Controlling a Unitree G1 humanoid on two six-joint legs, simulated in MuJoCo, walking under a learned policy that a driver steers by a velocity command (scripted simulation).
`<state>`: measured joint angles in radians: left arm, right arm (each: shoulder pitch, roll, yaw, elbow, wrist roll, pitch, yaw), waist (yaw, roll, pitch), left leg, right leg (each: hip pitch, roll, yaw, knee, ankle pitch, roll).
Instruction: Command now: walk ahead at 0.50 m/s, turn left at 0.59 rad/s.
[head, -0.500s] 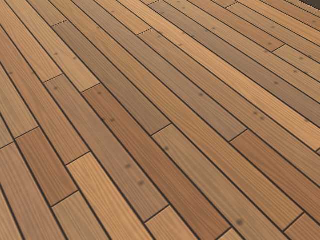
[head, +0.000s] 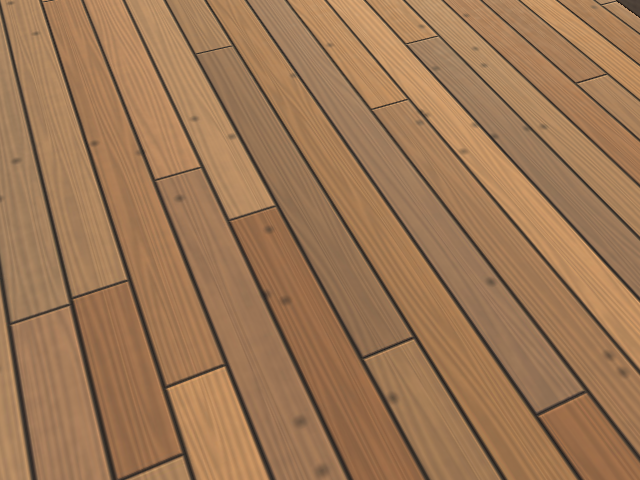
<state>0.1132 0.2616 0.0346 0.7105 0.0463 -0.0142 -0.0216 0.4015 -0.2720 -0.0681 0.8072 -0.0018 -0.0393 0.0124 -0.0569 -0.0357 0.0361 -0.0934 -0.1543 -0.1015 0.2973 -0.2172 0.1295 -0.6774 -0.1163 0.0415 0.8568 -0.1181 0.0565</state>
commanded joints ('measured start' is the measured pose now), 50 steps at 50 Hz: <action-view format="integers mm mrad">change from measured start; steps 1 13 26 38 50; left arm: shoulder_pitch -122 170 233 291 28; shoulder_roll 68 157 116 95 91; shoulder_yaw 10 43 38 29 17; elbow -97 -67 47 -18 -70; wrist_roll -6 -8 -28 -29 0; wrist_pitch -16 -41 -85 -39 3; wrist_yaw -4 37 17 18 2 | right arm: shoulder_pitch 56 29 -300 -41 -28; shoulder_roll -157 -142 -51 -295 -158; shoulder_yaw -39 -19 13 -70 -31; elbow -48 -92 -184 -143 -74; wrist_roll -2 -21 -32 -29 -1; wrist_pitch -14 -3 38 28 -14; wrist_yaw -8 -11 63 15 -2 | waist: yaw -20 84 80 -15 39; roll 93 -47 -52 311 73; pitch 1 -154 18 -341 1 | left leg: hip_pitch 38 -550 -599 427 -55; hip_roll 256 108 211 475 257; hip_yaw -227 -30 86 -576 -212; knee -55 955 612 54 -106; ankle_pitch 336 -212 157 -168 265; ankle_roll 109 -51 -102 237 139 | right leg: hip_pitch -28 753 603 24 2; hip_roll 46 -287 -121 105 5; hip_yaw -26 582 -117 -223 -38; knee -105 -584 -697 530 60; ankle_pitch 79 -401 206 -412 -34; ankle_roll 1 -245 -195 -32 6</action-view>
